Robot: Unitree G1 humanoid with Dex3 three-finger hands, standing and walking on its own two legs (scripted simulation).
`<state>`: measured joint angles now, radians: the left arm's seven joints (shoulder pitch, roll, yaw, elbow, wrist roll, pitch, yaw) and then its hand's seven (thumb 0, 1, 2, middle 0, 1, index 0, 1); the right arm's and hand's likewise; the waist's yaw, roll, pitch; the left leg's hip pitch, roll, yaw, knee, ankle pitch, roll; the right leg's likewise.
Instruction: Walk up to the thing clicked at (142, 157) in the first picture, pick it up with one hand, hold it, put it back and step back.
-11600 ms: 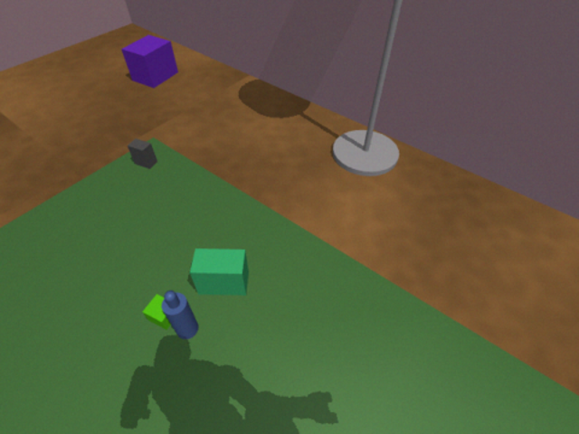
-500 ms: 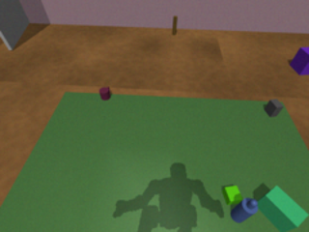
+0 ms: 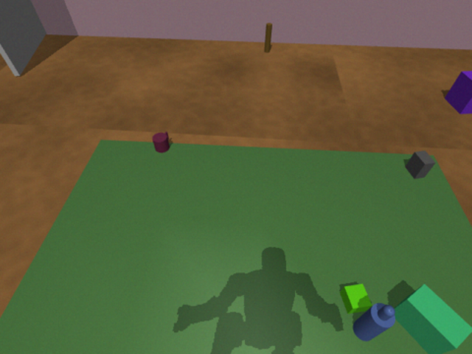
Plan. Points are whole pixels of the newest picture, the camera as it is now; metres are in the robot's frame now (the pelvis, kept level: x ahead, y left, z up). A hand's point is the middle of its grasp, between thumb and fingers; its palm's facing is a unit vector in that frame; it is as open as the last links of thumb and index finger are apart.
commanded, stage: stand
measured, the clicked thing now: (419, 164) +1.18 -1.04 -0.72
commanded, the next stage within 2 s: walk up in 0.74 s
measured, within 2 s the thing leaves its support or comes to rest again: neither
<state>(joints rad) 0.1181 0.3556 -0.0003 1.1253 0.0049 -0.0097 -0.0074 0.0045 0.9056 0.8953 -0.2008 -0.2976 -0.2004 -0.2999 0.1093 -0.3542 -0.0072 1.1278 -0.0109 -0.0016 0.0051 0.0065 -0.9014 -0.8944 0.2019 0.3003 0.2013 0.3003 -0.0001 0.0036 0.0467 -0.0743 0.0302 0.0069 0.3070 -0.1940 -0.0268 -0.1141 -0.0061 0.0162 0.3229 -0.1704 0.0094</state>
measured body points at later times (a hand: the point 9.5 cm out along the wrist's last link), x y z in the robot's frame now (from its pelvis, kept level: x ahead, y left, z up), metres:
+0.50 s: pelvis +0.00 +0.00 +0.00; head +0.00 +0.00 +0.45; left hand +0.07 +0.30 -0.13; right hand +0.07 -0.30 -0.13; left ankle -0.02 +0.14 -0.75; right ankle +0.00 -0.12 -0.75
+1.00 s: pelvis +0.04 +0.02 -0.01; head +0.03 +0.01 +0.44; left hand +0.06 +0.35 -0.13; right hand +0.11 -0.32 -0.13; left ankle +0.02 +0.13 -0.73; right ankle +0.00 -0.12 -0.75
